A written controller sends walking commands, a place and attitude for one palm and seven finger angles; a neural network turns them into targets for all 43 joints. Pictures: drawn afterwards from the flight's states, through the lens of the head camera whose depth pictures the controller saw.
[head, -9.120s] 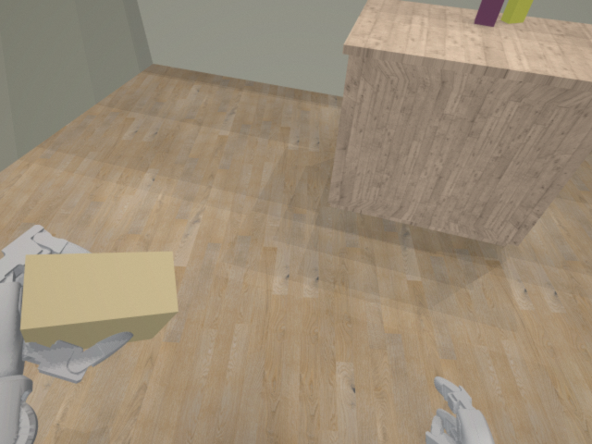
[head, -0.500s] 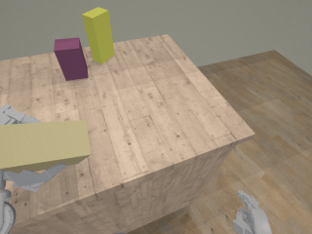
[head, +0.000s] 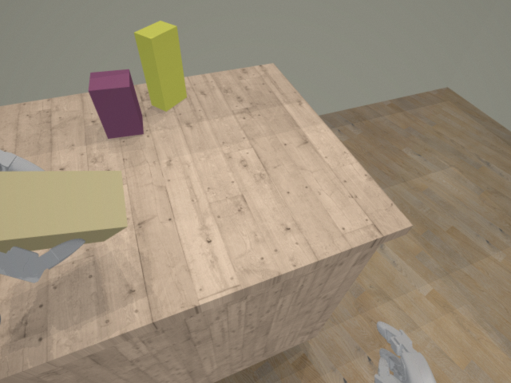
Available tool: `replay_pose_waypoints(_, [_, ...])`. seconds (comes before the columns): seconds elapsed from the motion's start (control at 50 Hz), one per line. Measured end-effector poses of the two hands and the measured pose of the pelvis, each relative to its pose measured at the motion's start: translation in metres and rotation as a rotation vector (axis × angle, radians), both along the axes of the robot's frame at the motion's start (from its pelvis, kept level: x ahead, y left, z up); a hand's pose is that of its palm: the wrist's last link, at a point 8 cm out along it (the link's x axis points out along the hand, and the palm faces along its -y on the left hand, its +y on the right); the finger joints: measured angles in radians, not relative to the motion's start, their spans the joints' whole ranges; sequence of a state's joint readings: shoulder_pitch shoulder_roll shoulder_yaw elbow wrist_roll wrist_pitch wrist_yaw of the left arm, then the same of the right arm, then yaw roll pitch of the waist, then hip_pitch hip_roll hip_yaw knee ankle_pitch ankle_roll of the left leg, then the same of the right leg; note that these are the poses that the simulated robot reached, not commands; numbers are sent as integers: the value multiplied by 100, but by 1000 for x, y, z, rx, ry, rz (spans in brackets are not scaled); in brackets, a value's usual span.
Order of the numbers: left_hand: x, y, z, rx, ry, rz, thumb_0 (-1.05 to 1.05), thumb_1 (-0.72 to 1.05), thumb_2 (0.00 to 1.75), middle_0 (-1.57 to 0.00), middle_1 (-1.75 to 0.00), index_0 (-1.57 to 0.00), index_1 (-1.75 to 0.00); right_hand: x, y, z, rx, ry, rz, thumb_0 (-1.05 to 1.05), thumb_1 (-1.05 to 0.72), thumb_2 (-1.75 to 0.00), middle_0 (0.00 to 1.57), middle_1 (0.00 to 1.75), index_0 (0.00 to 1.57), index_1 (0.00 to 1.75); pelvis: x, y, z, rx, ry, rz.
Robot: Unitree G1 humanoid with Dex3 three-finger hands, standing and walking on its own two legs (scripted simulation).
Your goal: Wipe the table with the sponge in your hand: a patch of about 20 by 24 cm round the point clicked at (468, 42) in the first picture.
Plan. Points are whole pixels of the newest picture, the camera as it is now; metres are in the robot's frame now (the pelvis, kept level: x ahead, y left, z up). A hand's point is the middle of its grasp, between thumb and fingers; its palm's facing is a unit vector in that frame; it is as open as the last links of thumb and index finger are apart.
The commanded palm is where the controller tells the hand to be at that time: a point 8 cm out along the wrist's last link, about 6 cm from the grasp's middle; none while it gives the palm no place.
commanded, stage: come to a stop and stand still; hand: left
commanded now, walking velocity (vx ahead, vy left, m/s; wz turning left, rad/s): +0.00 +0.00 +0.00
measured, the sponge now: (74, 213) +0.26 +0.24 +0.18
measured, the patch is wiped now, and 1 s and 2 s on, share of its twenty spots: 0.00 0.00 0.00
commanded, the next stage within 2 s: look again from close up in 0.54 s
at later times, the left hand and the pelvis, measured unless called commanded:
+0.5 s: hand (13, 258) +0.20 +0.28 +0.17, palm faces +0.39 -0.84 -0.38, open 10.2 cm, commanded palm +0.14 +0.32 +0.18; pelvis -0.01 +0.04 +0.00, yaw +0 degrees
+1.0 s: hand (14, 257) +0.20 +0.28 +0.17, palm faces +0.37 -0.84 -0.39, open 10.2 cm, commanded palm +0.14 +0.32 +0.18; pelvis -0.01 +0.03 +0.01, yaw +1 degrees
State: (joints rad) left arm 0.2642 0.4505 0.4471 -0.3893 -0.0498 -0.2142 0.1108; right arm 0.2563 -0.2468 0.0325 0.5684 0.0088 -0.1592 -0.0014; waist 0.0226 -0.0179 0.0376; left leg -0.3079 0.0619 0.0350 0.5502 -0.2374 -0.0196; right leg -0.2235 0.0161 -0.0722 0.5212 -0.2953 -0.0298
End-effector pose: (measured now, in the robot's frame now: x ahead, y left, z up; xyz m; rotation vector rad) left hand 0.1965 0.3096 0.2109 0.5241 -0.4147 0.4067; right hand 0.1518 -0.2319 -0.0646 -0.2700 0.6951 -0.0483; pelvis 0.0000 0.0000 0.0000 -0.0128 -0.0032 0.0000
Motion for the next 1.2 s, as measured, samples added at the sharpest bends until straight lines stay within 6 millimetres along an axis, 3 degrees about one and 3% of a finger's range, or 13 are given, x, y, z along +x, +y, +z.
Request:
replay_pose_waypoints(0.08, [-7,-30,-31,-63,118,-140,-1,-50,100,-72,-136,-73,-135,-13,-11,6,-37,-16,-73,1,-90,-90,20,30,21,30,-1,10,0,0,-16,-6])
replay_pose_waypoints(0.16, [-14,-25,-46,-55,199,-169,-1,-50,100,-72,-136,-73,-135,-22,-9,7,-65,10,-117,1,-90,-90,20,30,20,30,-5,14,0,-3,-21,1])
replay_pose_waypoints(0.3, [-24,13,-23,-5,118,-44,-1,-50,100,-72,-136,-73,-135,-23,15,2,-45,40,-90,1,-90,-90,20,30,20,30,-12,23,2,-13,-18,15])
replay_pose_waypoints(0.38, [-32,18,-14,-18,78,-24,-1,-50,100,-72,-136,-73,-135,-15,34,0,-8,15,-60,1,-90,-90,20,30,20,30,-13,31,3,-14,-23,14])
replay_pose_waypoints(0.56, [-33,16,-37,-106,153,-31,-1,-50,100,-72,-136,-73,-135,3,63,6,44,-42,-18,1,-90,-90,20,30,21,30,-15,37,4,-8,-25,10])
replay_pose_waypoints(0.64, [-31,18,-41,-122,160,-22,-1,-50,100,-72,-136,-73,-135,5,64,10,33,-49,-11,1,-90,-90,20,30,21,30,-16,36,4,-12,-24,12])
replay_pose_waypoints(0.84, [-34,12,-25,-97,111,-52,-1,-50,100,-72,-136,-73,-135,4,47,13,-2,-45,-44,1,-90,-90,20,30,21,30,-14,36,5,-16,-22,17])
replay_pose_waypoints(0.98, [-34,14,-34,-116,159,-33,-1,-50,100,-72,-136,-73,-135,-3,39,11,-1,-33,-79,1,-90,-90,20,30,20,30,-14,35,6,-15,-26,15])
replay_pose_waypoints(1.06, [-17,32,-6,57,111,-7,-1,-50,100,-72,-136,-73,-135,-6,41,2,-28,8,12,1,-90,-90,20,30,20,30,-20,30,2,-9,-44,42])
replay_pose_waypoints(1.12, [-13,43,10,11,94,54,-1,-50,100,-72,-136,-73,-135,-2,41,-4,6,11,34,1,-90,-90,20,30,20,30,-23,28,0,-1,-49,24])
replay_pose_waypoints(1.2, [-25,20,5,15,210,41,-1,-50,100,-72,-136,-73,-135,10,41,-2,62,-50,24,2,-90,-90,20,30,21,30,-23,27,-1,10,-58,9])
